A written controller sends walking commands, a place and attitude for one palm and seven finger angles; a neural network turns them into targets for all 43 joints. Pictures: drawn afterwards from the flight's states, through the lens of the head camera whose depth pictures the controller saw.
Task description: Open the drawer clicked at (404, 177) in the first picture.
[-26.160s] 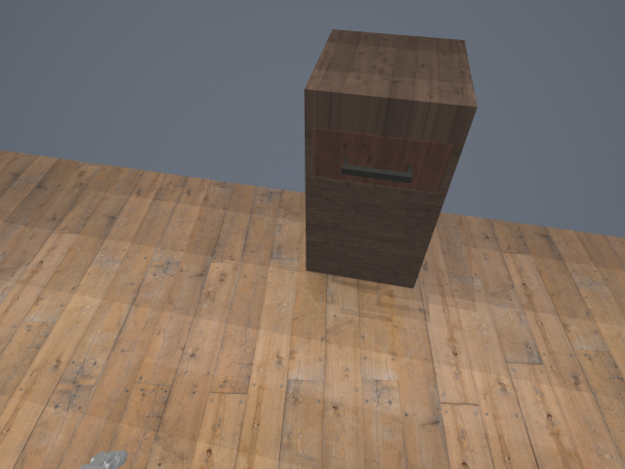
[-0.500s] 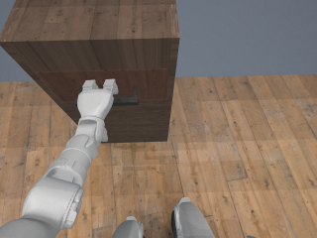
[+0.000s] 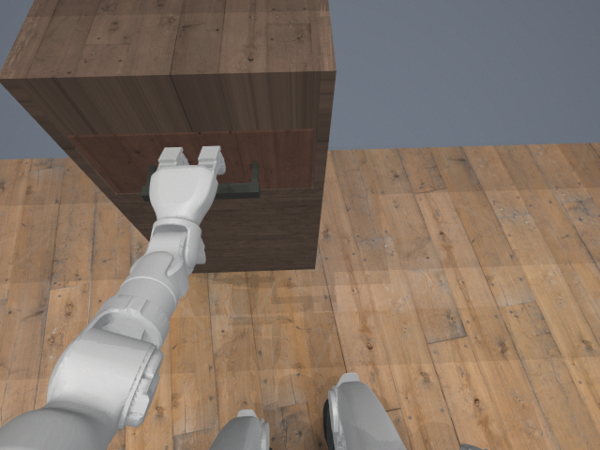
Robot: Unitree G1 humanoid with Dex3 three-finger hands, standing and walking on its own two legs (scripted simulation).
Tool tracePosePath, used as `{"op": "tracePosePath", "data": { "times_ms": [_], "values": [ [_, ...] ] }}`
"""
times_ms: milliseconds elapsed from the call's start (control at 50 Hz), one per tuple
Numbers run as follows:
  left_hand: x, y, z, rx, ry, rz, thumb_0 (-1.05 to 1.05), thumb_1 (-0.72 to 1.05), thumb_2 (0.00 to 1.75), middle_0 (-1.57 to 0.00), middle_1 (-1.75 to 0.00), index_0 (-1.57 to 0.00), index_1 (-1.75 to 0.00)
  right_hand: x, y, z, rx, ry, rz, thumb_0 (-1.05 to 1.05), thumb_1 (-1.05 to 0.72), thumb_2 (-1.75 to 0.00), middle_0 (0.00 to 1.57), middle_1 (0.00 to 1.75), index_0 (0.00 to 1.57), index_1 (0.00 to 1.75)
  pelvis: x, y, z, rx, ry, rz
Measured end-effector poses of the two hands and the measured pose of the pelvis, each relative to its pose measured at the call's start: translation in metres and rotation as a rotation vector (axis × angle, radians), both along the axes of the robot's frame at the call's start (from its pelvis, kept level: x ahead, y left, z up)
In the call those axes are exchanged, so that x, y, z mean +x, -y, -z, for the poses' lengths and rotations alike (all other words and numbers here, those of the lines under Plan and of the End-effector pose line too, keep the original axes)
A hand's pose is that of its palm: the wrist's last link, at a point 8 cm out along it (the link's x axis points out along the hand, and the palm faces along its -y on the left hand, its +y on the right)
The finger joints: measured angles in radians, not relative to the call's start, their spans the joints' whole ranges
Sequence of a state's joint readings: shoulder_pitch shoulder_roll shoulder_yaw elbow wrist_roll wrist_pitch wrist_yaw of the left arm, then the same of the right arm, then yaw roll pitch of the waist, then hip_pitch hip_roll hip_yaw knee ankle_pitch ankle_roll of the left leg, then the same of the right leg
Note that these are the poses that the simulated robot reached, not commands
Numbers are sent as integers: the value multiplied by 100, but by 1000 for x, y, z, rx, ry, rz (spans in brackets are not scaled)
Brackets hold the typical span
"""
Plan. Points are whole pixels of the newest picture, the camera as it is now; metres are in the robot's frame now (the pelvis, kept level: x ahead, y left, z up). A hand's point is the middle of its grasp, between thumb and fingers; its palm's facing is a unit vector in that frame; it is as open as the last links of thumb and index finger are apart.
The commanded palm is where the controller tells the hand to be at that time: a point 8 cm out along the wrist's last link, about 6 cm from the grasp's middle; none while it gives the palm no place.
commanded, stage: re-aim the fingers above the handle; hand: left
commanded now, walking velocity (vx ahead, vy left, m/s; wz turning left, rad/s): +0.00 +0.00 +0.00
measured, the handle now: (202, 181) +0.55 +0.13 -0.09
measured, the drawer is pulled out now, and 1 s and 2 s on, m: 0.00 0.00 0.00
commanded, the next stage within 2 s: lower the fingers behind the handle in 1.50 s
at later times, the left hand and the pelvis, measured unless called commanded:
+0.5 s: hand (199, 204) +0.47 +0.12 -0.04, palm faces -0.01 +0.02 -1.00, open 13.9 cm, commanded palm +0.44 +0.13 +0.01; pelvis -0.01 -0.01 -0.01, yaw +0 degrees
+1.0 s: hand (190, 223) +0.45 +0.14 -0.05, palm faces -0.15 +0.02 -0.99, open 13.8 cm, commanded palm +0.43 +0.13 +0.01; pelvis -0.01 -0.02 +0.00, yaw +1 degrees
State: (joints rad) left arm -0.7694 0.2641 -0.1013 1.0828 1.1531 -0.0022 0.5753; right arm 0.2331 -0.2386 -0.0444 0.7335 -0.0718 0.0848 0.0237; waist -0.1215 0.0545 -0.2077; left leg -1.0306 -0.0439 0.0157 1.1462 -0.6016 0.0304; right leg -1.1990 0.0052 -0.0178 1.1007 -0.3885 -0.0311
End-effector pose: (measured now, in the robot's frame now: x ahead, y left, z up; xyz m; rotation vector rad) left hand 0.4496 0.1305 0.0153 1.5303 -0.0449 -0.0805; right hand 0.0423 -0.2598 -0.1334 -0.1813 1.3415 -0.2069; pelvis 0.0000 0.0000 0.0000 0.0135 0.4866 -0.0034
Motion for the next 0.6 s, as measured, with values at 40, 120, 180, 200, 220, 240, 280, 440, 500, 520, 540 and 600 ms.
{"op": "tracePosePath", "data": {
  "times_ms": [40,120,180,200,220,240,280,440,500,520,540,600],
  "values": [
    [0,-5,3,26,6,-21,0,-49,30,-32,-120,-32,-120,-5,2,3,0,-6,5,0,-91,-90,20,30,20,30,-3,0,2,3,-3,4],
    [-3,-14,10,58,-23,-65,0,-49,30,-32,-120,-32,-120,-14,5,8,6,-23,16,0,-91,-90,20,30,20,30,-7,1,4,9,-6,7],
    [-8,-16,11,51,-58,-72,0,-49,30,-32,-120,-32,-120,-19,5,8,10,-31,22,0,-91,-90,20,30,20,30,-8,2,2,10,-3,3],
    [-10,-15,11,45,-67,-66,0,-49,30,-32,-120,-32,-120,-20,5,7,11,-32,23,0,-91,-90,20,30,20,30,-9,3,2,11,-1,2],
    [-11,-13,10,40,-73,-57,0,-49,30,-32,-120,-32,-120,-21,4,7,11,-32,23,0,-91,-90,20,30,20,30,-9,3,1,11,1,-1],
    [-12,-11,9,36,-77,-44,0,-49,30,-32,-120,-32,-120,-22,5,6,10,-31,22,0,-91,-90,20,30,20,30,-9,4,0,11,3,-3],
    [-12,-4,5,27,-72,-12,0,-49,30,-32,-120,-32,-120,-22,5,4,7,-26,18,0,-91,-90,20,30,20,30,-9,5,-1,11,5,-8],
    [1,12,-8,15,29,1,0,-49,30,-32,-120,-32,-120,-23,12,6,-3,-5,9,0,-91,-90,20,30,20,30,-12,9,5,14,-4,-3],
    [2,9,-3,62,18,-40,0,-49,30,-32,-120,-32,-120,-23,14,9,7,-1,18,0,-91,-90,20,30,20,30,-14,10,6,17,-8,3],
    [0,9,1,76,4,-48,0,-49,30,-32,-120,-32,-120,-23,14,10,12,-2,20,0,-91,-90,20,30,20,30,-14,10,6,19,-9,4],
    [-2,10,4,83,-15,-54,0,-49,30,-32,-120,-32,-120,-23,14,11,17,-3,23,0,-91,-90,20,30,20,30,-15,10,6,20,-9,5],
    [-8,16,13,56,-72,-54,0,-49,30,-32,-120,-32,-120,-23,13,12,25,-6,27,0,-91,-90,20,30,20,30,-14,12,4,24,-9,5]
  ]
}}
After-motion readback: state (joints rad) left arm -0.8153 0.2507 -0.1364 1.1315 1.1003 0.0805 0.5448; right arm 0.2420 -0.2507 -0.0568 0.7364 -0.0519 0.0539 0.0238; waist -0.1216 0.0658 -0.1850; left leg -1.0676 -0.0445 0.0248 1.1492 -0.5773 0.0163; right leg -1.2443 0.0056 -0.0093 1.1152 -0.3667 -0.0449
